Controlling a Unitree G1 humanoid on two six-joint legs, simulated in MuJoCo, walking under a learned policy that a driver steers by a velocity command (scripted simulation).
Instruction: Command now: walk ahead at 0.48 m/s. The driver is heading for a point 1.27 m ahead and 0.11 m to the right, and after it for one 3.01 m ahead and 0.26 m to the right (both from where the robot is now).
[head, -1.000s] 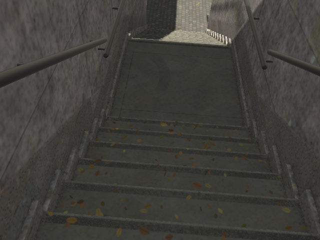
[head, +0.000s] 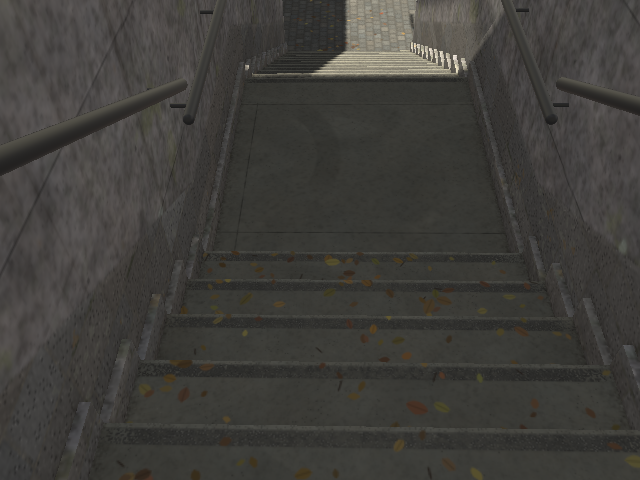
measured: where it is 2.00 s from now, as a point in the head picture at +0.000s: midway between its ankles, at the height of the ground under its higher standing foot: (299, 478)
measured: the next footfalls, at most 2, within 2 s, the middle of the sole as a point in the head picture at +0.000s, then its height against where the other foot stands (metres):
left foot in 0.46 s outside the picture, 0.15 m lower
right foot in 0.94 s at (344, 464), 0.15 m lower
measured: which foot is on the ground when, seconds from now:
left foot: up 0.00-0.44, down 0.46-0.96, up 0.98-1.00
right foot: down 0.00-0.46, up 0.48-0.92, down 0.94-1.00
